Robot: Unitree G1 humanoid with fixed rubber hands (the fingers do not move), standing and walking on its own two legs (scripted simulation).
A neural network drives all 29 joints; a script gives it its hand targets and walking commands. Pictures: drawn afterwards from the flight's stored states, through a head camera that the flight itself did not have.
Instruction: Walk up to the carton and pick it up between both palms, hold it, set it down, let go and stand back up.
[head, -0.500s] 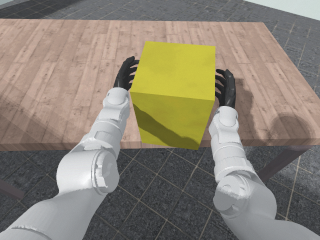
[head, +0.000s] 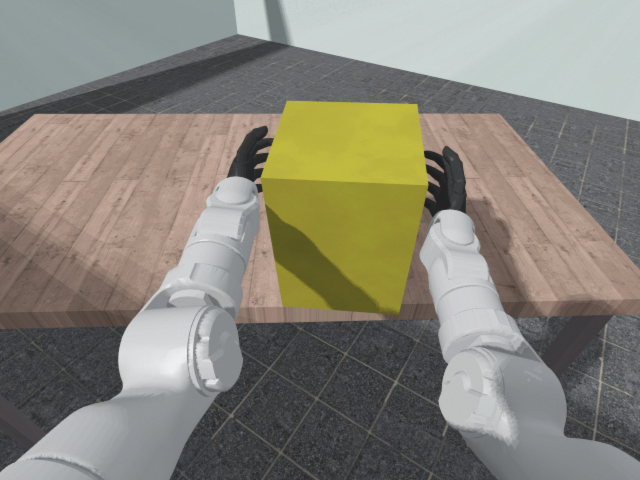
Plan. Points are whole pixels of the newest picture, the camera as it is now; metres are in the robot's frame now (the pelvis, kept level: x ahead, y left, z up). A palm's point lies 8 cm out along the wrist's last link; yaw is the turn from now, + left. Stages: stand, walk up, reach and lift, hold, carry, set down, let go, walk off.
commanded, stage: reach and lift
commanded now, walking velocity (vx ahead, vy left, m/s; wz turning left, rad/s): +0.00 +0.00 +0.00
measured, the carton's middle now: (345, 212) +0.43 -0.06 +0.15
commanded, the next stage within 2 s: hold in 1.76 s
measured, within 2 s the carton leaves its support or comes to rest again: neither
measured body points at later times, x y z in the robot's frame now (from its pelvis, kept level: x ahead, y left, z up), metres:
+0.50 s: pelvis -0.01 +0.00 +0.00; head -0.07 +0.02 +0.45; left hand +0.42 +0.10 +0.21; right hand +0.39 -0.17 +0.19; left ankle +0.04 +0.10 -0.74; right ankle +0.05 -0.10 -0.74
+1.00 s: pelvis -0.01 +0.00 +0.00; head -0.06 +0.02 +0.45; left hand +0.42 +0.11 +0.24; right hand +0.39 -0.15 +0.22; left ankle +0.04 +0.10 -0.74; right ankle +0.05 -0.10 -0.74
